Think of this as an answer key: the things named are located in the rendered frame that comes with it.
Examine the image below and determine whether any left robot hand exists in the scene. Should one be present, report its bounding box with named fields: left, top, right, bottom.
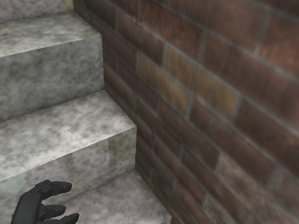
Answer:
left=10, top=179, right=79, bottom=224

